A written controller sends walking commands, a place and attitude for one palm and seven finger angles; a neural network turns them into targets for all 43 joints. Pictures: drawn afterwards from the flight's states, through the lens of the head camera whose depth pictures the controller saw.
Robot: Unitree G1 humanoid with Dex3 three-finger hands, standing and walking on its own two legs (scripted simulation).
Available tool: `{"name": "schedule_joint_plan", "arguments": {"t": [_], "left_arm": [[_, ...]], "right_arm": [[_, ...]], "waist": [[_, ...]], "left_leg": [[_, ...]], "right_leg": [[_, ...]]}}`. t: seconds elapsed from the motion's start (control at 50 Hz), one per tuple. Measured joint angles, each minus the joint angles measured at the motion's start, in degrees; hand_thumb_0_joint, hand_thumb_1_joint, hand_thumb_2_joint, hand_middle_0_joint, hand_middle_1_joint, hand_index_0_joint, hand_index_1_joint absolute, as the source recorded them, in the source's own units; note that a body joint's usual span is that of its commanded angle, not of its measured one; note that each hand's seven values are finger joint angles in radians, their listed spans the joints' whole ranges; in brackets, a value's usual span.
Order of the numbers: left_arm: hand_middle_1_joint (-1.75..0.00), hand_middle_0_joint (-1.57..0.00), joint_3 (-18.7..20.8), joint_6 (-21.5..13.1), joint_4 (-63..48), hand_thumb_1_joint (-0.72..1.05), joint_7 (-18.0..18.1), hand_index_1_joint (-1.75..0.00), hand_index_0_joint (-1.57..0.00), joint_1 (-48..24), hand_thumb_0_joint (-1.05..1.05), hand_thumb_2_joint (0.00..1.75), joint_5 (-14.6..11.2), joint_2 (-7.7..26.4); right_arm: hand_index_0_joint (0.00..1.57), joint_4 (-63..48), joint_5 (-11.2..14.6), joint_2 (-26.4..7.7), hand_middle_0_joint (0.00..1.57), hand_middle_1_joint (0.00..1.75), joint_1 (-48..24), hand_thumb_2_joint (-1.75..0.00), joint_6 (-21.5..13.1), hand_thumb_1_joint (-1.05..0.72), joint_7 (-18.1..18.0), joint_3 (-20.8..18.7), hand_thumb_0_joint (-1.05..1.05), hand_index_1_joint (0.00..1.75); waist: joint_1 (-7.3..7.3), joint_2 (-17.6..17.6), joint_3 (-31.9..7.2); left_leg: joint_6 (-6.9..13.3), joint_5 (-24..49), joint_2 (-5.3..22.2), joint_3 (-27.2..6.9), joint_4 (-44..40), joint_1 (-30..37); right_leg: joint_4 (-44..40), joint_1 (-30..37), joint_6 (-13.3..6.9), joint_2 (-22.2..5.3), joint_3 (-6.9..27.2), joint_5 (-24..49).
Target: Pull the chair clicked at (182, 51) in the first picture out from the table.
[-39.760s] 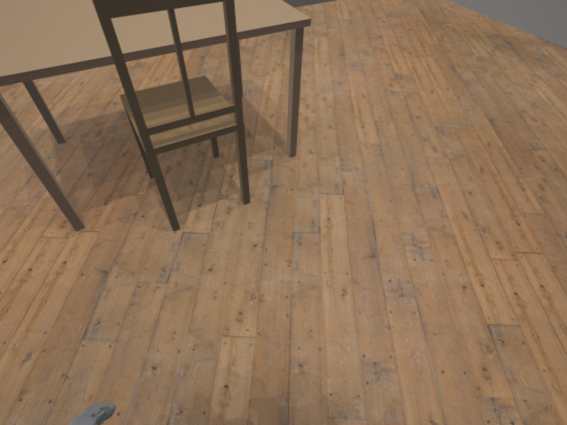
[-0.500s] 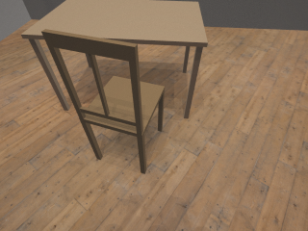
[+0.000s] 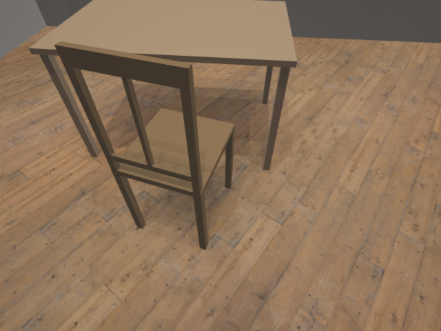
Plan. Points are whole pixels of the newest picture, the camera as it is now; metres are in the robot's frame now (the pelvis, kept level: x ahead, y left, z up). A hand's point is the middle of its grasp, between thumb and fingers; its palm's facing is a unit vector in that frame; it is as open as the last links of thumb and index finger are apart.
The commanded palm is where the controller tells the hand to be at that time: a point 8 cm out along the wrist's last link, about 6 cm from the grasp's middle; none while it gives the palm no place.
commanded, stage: look to check the result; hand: left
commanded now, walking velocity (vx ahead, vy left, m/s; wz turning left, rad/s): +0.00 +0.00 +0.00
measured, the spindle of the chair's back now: (140, 126) +0.69 +0.29 -0.06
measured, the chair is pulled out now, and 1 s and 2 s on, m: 0.31 0.31 0.31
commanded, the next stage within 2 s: take the last steps up to it in 0.32 s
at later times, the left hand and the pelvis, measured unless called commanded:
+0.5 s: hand out of the picture -0.01 +0.15 -0.17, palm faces +0.02 -0.98 -0.18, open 7.4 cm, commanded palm none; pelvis +0.01 -0.01 +0.00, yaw +0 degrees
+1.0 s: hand out of the picture +0.07 +0.17 -0.19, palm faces -0.01 -0.99 -0.16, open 7.4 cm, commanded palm none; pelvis +0.09 +0.01 -0.02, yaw -2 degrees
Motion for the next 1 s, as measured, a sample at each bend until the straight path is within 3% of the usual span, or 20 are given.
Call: {"name": "schedule_joint_plan", "arguments": {"t": [0.52, 0.84, 0.88, 0.92, 0.96, 1.0], "left_arm": [[-0.30, -0.20, 0.28, -0.12, 0.01, 0.90, 0.00, -0.29, -0.20, -0.47, 0.00, 0.90, -0.08, 0.30], [-0.30, -0.20, 2.88, -0.07, -1.01, 0.90, -1.00, -0.29, -0.20, 3.86, 0.00, 0.90, 0.57, 0.73], [-0.30, -0.20, 3.24, -0.03, -1.02, 0.90, -0.95, -0.29, -0.20, 4.45, 0.00, 0.90, 0.57, 0.91], [-0.30, -0.20, 3.25, 0.54, -0.82, 0.90, -1.02, -0.29, -0.20, 4.59, 0.00, 0.90, 0.51, 0.83], [-0.30, -0.20, 3.14, 1.42, -0.64, 0.90, -1.15, -0.29, -0.20, 3.37, 0.00, 0.90, 0.62, 0.70], [-0.30, -0.20, 3.41, 1.94, -1.44, 0.90, -1.45, -0.29, -0.20, 1.01, 0.01, 0.90, 0.65, 0.90]], "right_arm": [[0.20, 0.68, -0.09, -0.21, 0.20, 0.30, 0.16, -0.90, 0.04, -0.91, -0.17, 0.09, 0.01, 0.30], [0.20, 0.07, -0.49, -0.51, 0.20, 0.30, 4.33, -0.90, -0.20, -0.91, 0.42, -1.09, 0.01, 0.30], [0.20, -0.10, -0.44, -0.23, 0.20, 0.30, 4.20, -0.90, -0.80, -0.91, 0.18, -1.12, 0.01, 0.30], [0.20, -0.72, -0.69, -0.19, 0.20, 0.30, 3.98, -0.90, -1.95, -0.91, -0.32, -1.20, 0.01, 0.30], [0.20, -1.57, -0.94, -0.21, 0.20, 0.30, 4.58, -0.90, -2.86, -0.91, -0.92, -1.11, 0.00, 0.30], [0.20, -1.80, -1.12, 0.09, 0.20, 0.30, 5.68, -0.90, -3.07, -0.91, -1.05, -0.94, 0.00, 0.30]], "waist": [[-0.06, 0.00, 0.53], [0.26, -0.68, -0.48], [0.54, -1.75, -0.28], [0.40, -2.23, 0.06], [-0.56, -1.58, 0.71], [-1.48, -0.78, 1.58]], "left_leg": [[-0.60, -0.40, 0.42, -0.30, -0.47, 0.75], [-0.24, -11.08, 1.45, -0.50, 11.45, -1.58], [-0.34, -12.37, 0.98, 0.19, 11.84, -0.73], [0.23, -13.15, 0.74, 1.52, 11.35, 0.78], [0.60, -13.36, 0.81, 2.02, 10.11, 2.76], [0.43, -13.08, 0.85, 1.70, 8.34, 4.69]], "right_leg": [[-0.62, 0.87, -0.48, 0.48, -0.24, -0.47], [8.39, -0.19, -0.41, 0.83, -0.16, -9.51], [10.36, -0.37, -0.23, 0.29, 0.52, -11.03], [18.61, -3.69, -1.06, -0.26, 0.55, -12.45], [28.92, -8.22, -1.85, -0.43, -0.26, -16.18], [33.41, -12.14, -2.07, -1.01, -1.18, -16.90]]}}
